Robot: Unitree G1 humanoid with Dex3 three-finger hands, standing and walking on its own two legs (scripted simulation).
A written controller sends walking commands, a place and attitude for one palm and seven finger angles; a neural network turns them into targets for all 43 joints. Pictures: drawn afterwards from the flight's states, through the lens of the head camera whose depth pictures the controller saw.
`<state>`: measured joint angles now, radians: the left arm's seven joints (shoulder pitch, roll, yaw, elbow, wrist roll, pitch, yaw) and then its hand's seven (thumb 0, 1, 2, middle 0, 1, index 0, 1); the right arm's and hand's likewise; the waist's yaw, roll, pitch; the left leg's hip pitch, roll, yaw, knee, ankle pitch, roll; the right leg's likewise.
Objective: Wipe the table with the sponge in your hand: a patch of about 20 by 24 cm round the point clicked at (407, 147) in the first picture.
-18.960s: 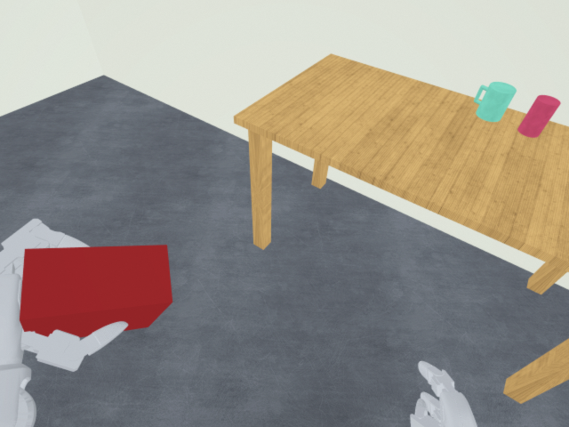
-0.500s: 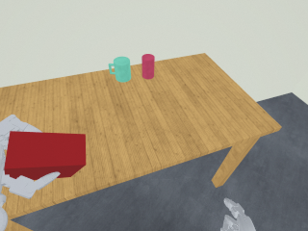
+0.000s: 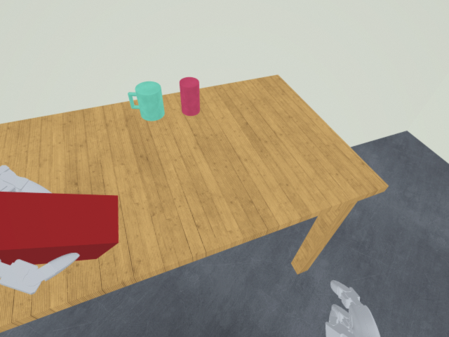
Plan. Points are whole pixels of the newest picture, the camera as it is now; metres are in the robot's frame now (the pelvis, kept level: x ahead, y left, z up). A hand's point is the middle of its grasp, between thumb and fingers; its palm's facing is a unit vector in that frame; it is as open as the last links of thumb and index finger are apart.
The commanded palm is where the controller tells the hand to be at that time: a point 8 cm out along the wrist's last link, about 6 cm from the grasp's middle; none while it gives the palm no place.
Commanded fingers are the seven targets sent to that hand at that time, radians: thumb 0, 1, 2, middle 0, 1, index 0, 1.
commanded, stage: shuffle to correct the standing spot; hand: left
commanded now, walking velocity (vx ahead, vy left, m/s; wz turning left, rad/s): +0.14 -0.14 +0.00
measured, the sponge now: (74, 231) +0.22 +0.23 +0.14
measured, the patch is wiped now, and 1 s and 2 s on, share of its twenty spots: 0.00 0.00 0.00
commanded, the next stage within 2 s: none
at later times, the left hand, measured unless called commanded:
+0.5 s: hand (111, 211) +0.24 +0.18 +0.16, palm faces +0.33 -0.83 -0.44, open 10.2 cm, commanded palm +0.16 +0.22 +0.19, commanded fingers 0.00 0.10 1.30 -1.20 -1.60 -1.20 -1.60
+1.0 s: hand (192, 217) +0.24 +0.07 +0.16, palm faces +0.34 -0.81 -0.48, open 10.2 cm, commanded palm +0.18 +0.12 +0.19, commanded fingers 0.00 0.10 1.30 -1.20 -1.60 -1.20 -1.60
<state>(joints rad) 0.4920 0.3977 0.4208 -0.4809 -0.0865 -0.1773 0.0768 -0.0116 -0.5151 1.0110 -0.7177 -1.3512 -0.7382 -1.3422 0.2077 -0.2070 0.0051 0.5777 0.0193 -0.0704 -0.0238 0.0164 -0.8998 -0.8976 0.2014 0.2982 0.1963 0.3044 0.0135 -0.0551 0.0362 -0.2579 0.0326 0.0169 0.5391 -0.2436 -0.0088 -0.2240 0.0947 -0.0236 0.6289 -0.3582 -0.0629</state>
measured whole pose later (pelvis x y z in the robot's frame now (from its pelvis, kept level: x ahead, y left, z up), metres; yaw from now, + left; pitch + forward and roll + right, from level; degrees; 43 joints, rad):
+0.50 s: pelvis +0.01 -0.06 +0.00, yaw +1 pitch -2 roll +5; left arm 0.40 0.38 0.37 -0.41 -0.05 -0.13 0.08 -0.01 -0.52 1.01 -0.72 -1.35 -0.74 -1.34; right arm 0.16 -0.19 -0.02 0.57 0.01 -0.05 0.00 0.02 -0.90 -0.90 0.20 0.30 0.20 0.30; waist -0.04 -0.07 0.08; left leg -0.18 -0.03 0.06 0.48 -0.27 -0.02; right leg -0.49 0.08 0.03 1.16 -0.37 0.01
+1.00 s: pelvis +0.03 -0.17 +0.00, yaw +3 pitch -1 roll +3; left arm 0.48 0.40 0.33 -0.47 -0.01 -0.14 0.10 -0.01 -0.52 1.01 -0.72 -1.35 -0.74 -1.34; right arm 0.26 -0.22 -0.02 0.58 0.02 -0.15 -0.03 0.02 -0.90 -0.90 0.20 0.30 0.20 0.30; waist -0.04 -0.03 0.02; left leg -0.18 -0.01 0.04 0.54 -0.34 -0.01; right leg -0.38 0.02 -0.06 0.69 -0.34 -0.03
